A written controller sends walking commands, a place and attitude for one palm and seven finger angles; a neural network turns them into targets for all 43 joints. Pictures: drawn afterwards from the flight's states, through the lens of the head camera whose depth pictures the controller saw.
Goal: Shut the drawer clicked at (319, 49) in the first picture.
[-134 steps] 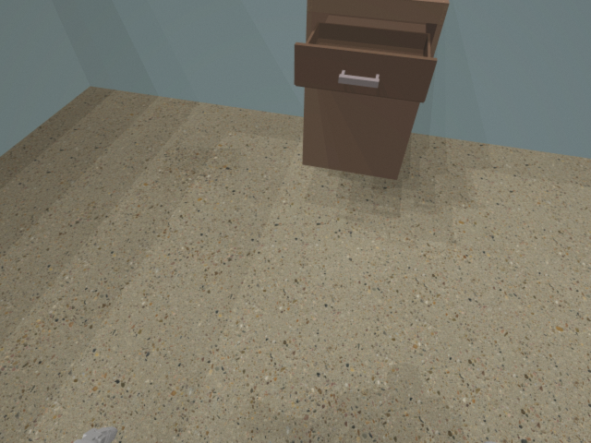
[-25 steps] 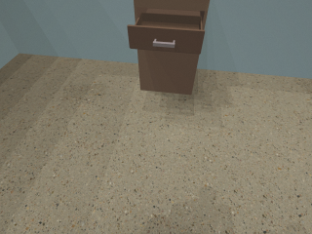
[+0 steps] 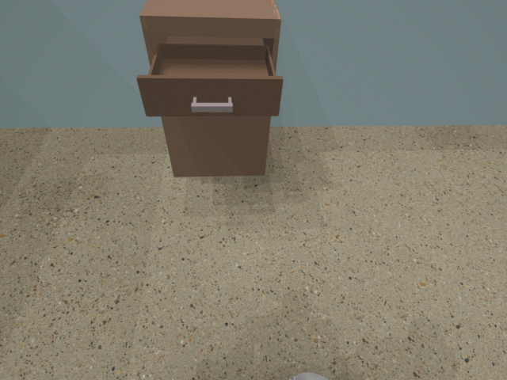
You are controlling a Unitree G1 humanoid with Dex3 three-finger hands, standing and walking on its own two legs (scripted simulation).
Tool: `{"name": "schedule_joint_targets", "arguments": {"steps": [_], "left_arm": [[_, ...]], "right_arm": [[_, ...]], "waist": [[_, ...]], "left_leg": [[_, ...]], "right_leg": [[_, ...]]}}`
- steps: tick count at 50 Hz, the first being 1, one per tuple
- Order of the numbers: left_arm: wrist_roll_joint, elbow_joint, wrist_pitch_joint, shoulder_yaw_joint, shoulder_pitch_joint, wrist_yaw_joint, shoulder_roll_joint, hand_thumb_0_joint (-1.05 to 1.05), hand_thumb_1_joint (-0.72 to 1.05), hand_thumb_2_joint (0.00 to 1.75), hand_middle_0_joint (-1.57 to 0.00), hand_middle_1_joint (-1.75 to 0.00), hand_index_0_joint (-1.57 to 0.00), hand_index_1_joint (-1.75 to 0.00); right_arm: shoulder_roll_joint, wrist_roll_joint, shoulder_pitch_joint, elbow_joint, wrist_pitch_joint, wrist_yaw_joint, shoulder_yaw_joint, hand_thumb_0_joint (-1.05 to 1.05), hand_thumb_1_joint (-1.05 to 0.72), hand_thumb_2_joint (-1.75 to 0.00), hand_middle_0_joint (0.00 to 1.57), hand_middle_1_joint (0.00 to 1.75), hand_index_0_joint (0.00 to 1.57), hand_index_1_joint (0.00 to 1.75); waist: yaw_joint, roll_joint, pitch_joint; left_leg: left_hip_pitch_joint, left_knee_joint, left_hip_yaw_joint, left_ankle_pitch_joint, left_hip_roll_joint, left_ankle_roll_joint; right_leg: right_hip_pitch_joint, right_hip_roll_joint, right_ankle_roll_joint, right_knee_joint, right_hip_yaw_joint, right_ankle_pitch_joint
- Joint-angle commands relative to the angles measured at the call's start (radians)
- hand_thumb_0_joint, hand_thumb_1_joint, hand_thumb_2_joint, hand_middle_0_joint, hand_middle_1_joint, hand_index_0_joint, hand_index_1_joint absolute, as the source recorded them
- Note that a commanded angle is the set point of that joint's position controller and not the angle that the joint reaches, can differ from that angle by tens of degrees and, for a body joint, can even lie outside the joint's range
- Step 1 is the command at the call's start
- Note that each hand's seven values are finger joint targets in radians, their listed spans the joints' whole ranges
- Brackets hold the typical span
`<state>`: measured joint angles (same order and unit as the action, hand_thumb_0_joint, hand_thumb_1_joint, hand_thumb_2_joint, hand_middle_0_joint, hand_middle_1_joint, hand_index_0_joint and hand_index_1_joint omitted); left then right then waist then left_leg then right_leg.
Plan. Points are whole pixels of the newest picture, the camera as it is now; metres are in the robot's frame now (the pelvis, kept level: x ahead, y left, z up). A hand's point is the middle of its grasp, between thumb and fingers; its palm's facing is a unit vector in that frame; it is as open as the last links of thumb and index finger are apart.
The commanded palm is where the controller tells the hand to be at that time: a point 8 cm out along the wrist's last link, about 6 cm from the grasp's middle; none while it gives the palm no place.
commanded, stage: walk to a spot facing it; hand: left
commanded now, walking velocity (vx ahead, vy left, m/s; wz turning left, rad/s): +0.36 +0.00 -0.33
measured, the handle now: (212, 103) +0.91 +0.21 -0.09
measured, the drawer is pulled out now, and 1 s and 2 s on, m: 0.30 0.30 0.30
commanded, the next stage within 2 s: turn to face it in 0.54 s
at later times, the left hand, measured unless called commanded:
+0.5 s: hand (186, 327) +0.24 +0.15 -0.17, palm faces -0.09 -0.98 -0.19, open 7.3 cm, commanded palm none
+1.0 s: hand (209, 222) +0.50 +0.15 -0.16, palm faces -0.07 -0.98 -0.18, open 7.3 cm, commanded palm none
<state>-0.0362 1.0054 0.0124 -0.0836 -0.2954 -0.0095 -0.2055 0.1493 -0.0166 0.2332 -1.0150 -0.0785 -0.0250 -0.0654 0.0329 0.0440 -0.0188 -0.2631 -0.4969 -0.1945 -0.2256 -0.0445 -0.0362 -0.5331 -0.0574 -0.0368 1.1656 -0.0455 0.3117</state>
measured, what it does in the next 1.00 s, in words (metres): walks ahead: right foot, then left foot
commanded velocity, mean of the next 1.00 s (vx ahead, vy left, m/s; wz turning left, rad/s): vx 0.20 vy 0.00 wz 0.01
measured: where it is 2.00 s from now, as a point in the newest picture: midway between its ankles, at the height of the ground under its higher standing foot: (262, 315)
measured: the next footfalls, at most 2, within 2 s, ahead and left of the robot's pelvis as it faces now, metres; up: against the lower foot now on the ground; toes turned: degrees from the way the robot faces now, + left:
right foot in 0.22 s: +0.20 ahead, -0.14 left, +0.00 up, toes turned -12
left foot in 0.60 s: +0.41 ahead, +0.07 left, +0.00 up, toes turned +1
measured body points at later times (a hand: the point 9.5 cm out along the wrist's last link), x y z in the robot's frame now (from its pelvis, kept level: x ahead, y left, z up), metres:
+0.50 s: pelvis +0.21 -0.03 +0.01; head +0.23 -0.02 +0.46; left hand +0.25 +0.20 -0.15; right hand +0.22 -0.27 -0.14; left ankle +0.29 +0.09 -0.70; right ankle +0.16 -0.13 -0.74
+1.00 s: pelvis +0.38 -0.01 +0.01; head +0.40 -0.01 +0.45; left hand +0.50 +0.20 -0.15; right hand +0.33 -0.22 -0.15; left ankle +0.37 +0.07 -0.74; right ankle +0.40 -0.14 -0.71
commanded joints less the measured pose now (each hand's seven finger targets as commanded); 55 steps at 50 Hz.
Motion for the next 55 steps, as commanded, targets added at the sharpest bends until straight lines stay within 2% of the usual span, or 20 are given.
{"name": "schedule_joint_targets", "arguments": {"steps": [1, 6, 8, 10, 11, 12, 15, 18, 25, 28, 29, 30, 31, 34, 37, 42, 47, 52, 54, 55], "left_arm": [[0.002, -0.064, -0.007, 0.013, -0.03, -0.025, 0.021, 0.0, 0.9, 0.9, -0.2, -0.3, -0.2, -0.3], [0.0, -0.113, 0.006, 0.012, 0.117, -0.029, -0.007, 0.0, 0.9, 0.9, -0.2, -0.3, -0.2, -0.3], [0.0, -0.107, 0.012, 0.009, 0.099, -0.029, -0.019, 0.0, 0.9, 0.9, -0.2, -0.3, -0.2, -0.3], [-0.003, -0.05, 0.027, -0.006, -0.055, -0.02, -0.083, 0.0, 0.9, 0.9, -0.2, -0.3, -0.2, -0.3], [-0.005, -0.017, 0.041, -0.029, -0.185, -0.005, -0.189, 0.0, 0.9, 0.9, -0.2, -0.3, -0.2, -0.3], [0.017, 0.006, 0.043, -0.039, -0.272, 0.003, -0.257, 0.0, 0.9, 0.9, -0.2, -0.3, -0.2, -0.3], [0.018, -0.024, 0.047, -0.014, -0.088, 0.018, -0.165, 0.0, 0.9, 0.9, -0.2, -0.3, -0.2, -0.3], [0.011, -0.025, 0.059, 0.002, -0.009, 0.02, -0.111, 0.0, 0.9, 0.9, -0.2, -0.3, -0.2, -0.3], [0.012, 0.029, 0.059, 0.0, -0.072, 0.014, -0.129, 0.0, 0.9, 0.9, -0.2, -0.3, -0.2, -0.3], [0.018, 0.036, 0.048, -0.004, -0.053, 0.013, -0.116, 0.0, 0.9, 0.9, -0.2, -0.3, -0.2, -0.3], [0.02, 0.03, 0.044, 0.001, -0.058, 0.011, -0.087, 0.0, 0.9, 0.9, -0.2, -0.3, -0.2, -0.3], [0.03, 0.009, 0.038, 0.004, -0.088, 0.003, -0.031, 0.0, 0.9, 0.9, -0.2, -0.3, -0.2, -0.3], [0.023, -0.029, 0.04, 0.009, -0.051, 0.003, -0.04, 0.0, 0.9, 0.9, -0.2, -0.3, -0.2, -0.3], [0.011, 0.009, 0.034, 0.008, 0.004, 0.0, -0.018, 0.0, 0.9, 0.9, -0.2, -0.3, -0.2, -0.3], [0.016, 0.054, 0.008, 0.027, -0.092, 0.007, 0.028, 0.0, 0.9, 0.9, -0.2, -0.3, -0.2, -0.3], [0.017, 0.027, -0.006, 0.035, -0.014, 0.027, 0.022, 0.0, 0.9, 0.9, -0.2, -0.3, -0.2, -0.3], [0.021, -0.034, -0.016, 0.027, 0.113, 0.036, -0.004, 0.0, 0.9, 0.9, -0.2, -0.3, -0.2, -0.3], [0.023, -0.037, 0.0, 0.016, 0.05, 0.044, -0.031, 0.0, 0.9, 0.9, -0.2, -0.3, -0.2, -0.3], [0.013, -0.021, 0.015, -0.002, -0.023, 0.054, -0.145, 0.0, 0.9, 0.9, -0.2, -0.3, -0.2, -0.3], [0.021, -0.034, 0.015, -0.003, -0.045, 0.051, -0.162, 0.0, 0.9, 0.9, -0.2, -0.3, -0.2, -0.3]], "right_arm": [[0.135, -0.011, 0.065, 0.026, -0.016, 0.014, -0.015, 0.0, -0.9, -0.9, 0.2, 0.3, 0.2, 0.3], [0.176, -0.015, 0.131, 0.001, -0.001, 0.023, -0.022, 0.0, -0.9, -0.9, 0.2, 0.3, 0.2, 0.3], [0.19, -0.018, 0.127, -0.002, 0.007, 0.021, -0.02, 0.0, -0.9, -0.9, 0.2, 0.3, 0.2, 0.3], [0.169, -0.011, 0.129, -0.003, 0.011, 0.025, -0.009, 0.0, -0.9, -0.9, 0.2, 0.3, 0.2, 0.3], [0.114, 0.0, 0.131, 0.021, 0.008, 0.038, 0.004, 0.0, -0.9, -0.9, 0.2, 0.3, 0.2, 0.3], [0.114, -0.001, 0.047, 0.074, 0.004, 0.036, 0.009, 0.0, -0.9, -0.9, 0.2, 0.3, 0.2, 0.3], [0.131, -0.007, -0.013, 0.055, 0.011, 0.035, -0.002, 0.0, -0.9, -0.9, 0.2, 0.3, 0.2, 0.3], [0.09, -0.013, 0.082, 0.016, 0.038, 0.037, 0.002, 0.0, -0.9, -0.9, 0.2, 0.3, 0.2, 0.3], [0.058, -0.005, -0.023, 0.062, 0.022, 0.054, 0.009, 0.0, -0.9, -0.9, 0.2, 0.3, 0.2, 0.3], [0.09, -0.008, 0.087, 0.025, 0.008, 0.041, 0.002, 0.0, -0.9, -0.9, 0.2, 0.3, 0.2, 0.3], [0.144, -0.012, 0.199, -0.008, 0.001, 0.029, -0.01, 0.0, -0.9, -0.9, 0.2, 0.3, 0.2, 0.3], [0.265, -0.027, 0.31, -0.023, -0.004, 0.014, -0.037, 0.0, -0.9, -0.9, 0.2, 0.3, 0.2, 0.3], [0.302, -0.017, 0.352, -0.019, 0.011, 0.01, -0.035, 0.0, -0.9, -0.9, 0.2, 0.3, 0.2, 0.3], [0.139, -0.01, 0.157, 0.001, 0.003, -0.003, 0.011, 0.0, -0.9, -0.9, 0.2, 0.3, 0.2, 0.3], [0.098, 0.002, 0.095, -0.008, -0.013, -0.008, 0.026, 0.0, -0.9, -0.9, 0.2, 0.3, 0.2, 0.3], [0.122, 0.005, 0.13, -0.033, 0.008, -0.008, 0.019, 0.0, -0.9, -0.9, 0.2, 0.3, 0.2, 0.3], [0.137, -0.004, 0.148, -0.036, 0.046, -0.006, 0.002, 0.0, -0.9, -0.9, 0.2, 0.3, 0.2, 0.3], [0.134, 0.002, 0.108, -0.021, 0.066, -0.003, -0.01, 0.0, -0.9, -0.9, 0.2, 0.3, 0.2, 0.3], [0.047, 0.014, 0.133, 0.005, 0.066, 0.009, 0.002, 0.0, -0.9, -0.9, 0.2, 0.3, 0.2, 0.3], [0.074, 0.008, 0.113, 0.016, 0.09, 0.001, -0.004, 0.0, -0.9, -0.9, 0.2, 0.3, 0.2, 0.3]], "waist": [[-0.009, -0.124, -0.071], [-0.057, -0.11, -0.081], [-0.04, -0.123, -0.061], [0.038, -0.01, 0.016], [0.087, 0.223, 0.101], [0.107, 0.237, 0.101], [0.029, 0.023, 0.017], [-0.052, 0.057, -0.011], [-0.017, 0.077, -0.047], [-0.076, 0.032, -0.038], [-0.122, -0.073, 0.012], [-0.147, -0.332, 0.099], [-0.152, -0.379, 0.11], [-0.077, -0.157, -0.055], [-0.008, -0.164, 0.013], [-0.021, -0.153, 0.041], [-0.056, -0.201, 0.003], [-0.009, -0.101, 0.0], [-0.005, 0.192, 0.061], [0.009, 0.229, 0.099]], "left_leg": [[-0.095, 0.358, 0.163, -0.118, -0.271, -0.109], [0.028, 0.299, 0.128, -0.078, -0.29, -0.107], [0.079, 0.209, 0.093, -0.01, -0.276, -0.085], [-0.018, -0.103, 0.0, 0.138, -0.193, -0.024], [-0.245, -0.419, -0.09, -0.031, -0.101, 0.029], [-0.435, -0.638, 0.003, -0.357, -0.025, 0.041], [-0.453, -0.727, 0.164, -0.15, -0.125, 0.039], [-0.316, -0.578, 0.127, -0.078, -0.129, 0.066], [-0.187, -0.198, 0.063, -0.01, -0.062, 0.055], [0.069, -0.046, 0.032, 0.049, -0.019, 0.046], [0.242, 0.013, 0.103, 0.031, -0.065, 0.029], [0.4, 0.134, 0.44, 0.003, -0.337, -0.057], [0.386, 0.239, 0.615, -0.055, -0.464, -0.133], [0.114, 0.269, 0.412, 0.137, -0.353, -0.127], [0.073, 0.229, 0.18, 0.547, -0.246, -0.11], [0.15, 0.17, 0.187, 0.783, -0.203, -0.12], [0.152, 0.137, 0.276, 0.689, -0.214, -0.133], [0.033, 0.024, 0.315, 0.404, -0.159, -0.067], [-0.204, -0.234, 0.131, -0.237, 0.044, 0.05], [-0.154, -0.407, 0.182, -0.408, 0.032, 0.054]], "right_leg": [[0.059, -0.067, 0.02, -0.252, 0.004, -0.079], [0.116, -0.032, 0.03, -0.478, -0.054, -0.086], [0.189, -0.004, 0.022, -0.572, -0.088, -0.08], [0.487, 0.016, -0.026, -0.686, -0.065, -0.064], [0.69, -0.217, -0.117, -0.793, 0.269, 0.038], [0.746, -0.367, -0.209, -0.911, 0.556, -0.036], [0.532, -0.297, -0.188, -0.943, 0.378, -0.005], [0.368, -0.213, -0.144, -0.962, 0.166, -0.164], [0.371, -0.169, -0.127, -0.933, 0.128, -0.182], [0.276, -0.112, -0.088, -0.787, 0.095, -0.183], [0.203, -0.061, -0.062, -0.586, 0.071, -0.213], [0.017, 0.061, -0.008, -0.277, -0.034, 0.082], [-0.072, 0.082, -0.003, -0.042, -0.001, 0.301], [-0.077, -0.031, 0.006, 0.092, 0.061, 0.077], [0.073, -0.045, 0.05, -0.069, 0.018, 0.014], [0.118, -0.016, 0.081, -0.292, -0.019, -0.028], [0.125, -0.002, 0.088, -0.399, -0.025, 0.037], [0.367, -0.008, 0.077, -0.736, -0.021, -0.192], [0.584, -0.34, -0.05, -0.795, 0.25, -0.619], [0.476, -0.404, -0.125, -0.85, 0.294, -0.626]]}}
